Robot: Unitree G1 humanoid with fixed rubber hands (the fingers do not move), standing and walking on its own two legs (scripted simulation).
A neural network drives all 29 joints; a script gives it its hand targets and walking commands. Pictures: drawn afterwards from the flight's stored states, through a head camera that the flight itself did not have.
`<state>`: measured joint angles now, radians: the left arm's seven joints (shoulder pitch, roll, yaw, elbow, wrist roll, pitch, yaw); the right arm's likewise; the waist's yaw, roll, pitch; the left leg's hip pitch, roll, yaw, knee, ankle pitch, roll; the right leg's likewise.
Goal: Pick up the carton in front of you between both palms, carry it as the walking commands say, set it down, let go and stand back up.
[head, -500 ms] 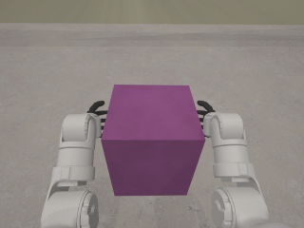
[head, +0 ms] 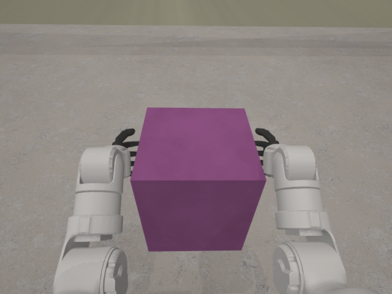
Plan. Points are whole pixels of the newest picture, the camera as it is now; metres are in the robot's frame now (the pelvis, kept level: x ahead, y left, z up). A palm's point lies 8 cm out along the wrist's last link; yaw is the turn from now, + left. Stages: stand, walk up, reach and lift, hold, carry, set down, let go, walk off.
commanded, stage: carry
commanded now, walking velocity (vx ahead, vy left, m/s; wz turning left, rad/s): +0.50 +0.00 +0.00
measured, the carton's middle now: (195, 181) +0.35 +0.00 +0.06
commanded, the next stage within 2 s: none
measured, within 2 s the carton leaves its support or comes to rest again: neither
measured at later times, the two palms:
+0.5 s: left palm (142, 120) +0.50 +0.13 +0.11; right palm (261, 125) +0.49 -0.17 +0.10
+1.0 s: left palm (174, 89) +0.88 +0.08 -0.04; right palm (245, 86) +0.91 -0.22 -0.04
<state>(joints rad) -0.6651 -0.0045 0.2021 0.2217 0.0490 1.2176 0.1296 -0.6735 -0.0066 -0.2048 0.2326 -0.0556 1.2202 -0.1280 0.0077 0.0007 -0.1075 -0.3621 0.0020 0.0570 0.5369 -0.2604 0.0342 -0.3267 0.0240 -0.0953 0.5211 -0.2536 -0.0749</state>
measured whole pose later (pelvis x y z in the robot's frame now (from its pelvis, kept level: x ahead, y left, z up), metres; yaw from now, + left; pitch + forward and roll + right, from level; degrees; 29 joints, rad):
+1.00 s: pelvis +0.52 -0.11 -0.15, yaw +1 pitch +4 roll +3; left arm -0.68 0.05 0.29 0.11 -0.03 1.13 0.13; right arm -0.78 0.06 -0.20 0.17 -0.14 1.14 -0.14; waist 0.05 -0.01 0.05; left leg -0.55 -0.13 0.21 0.65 -0.21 0.19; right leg -0.43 0.10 0.04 1.65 -0.42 0.00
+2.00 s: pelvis +1.18 -0.14 -0.11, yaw -2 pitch +2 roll +0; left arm -0.20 -0.14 0.15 -0.26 0.13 1.26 0.08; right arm -0.20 0.14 -0.14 -0.25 -0.11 1.25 -0.10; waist -0.03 -0.02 -0.10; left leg -0.33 0.02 0.25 0.41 -0.13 0.10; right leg -0.44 -0.09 -0.05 1.11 -0.31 -0.01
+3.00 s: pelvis +1.82 -0.14 -0.12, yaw -1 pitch +3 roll +0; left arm -0.17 -0.14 0.13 -0.33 0.12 1.24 0.08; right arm -0.19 0.14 -0.11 -0.29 -0.11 1.22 -0.09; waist -0.01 -0.03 -0.06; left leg -0.42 0.05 0.25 0.52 -0.15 0.09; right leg -0.28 -0.08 -0.05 1.12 -0.42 0.01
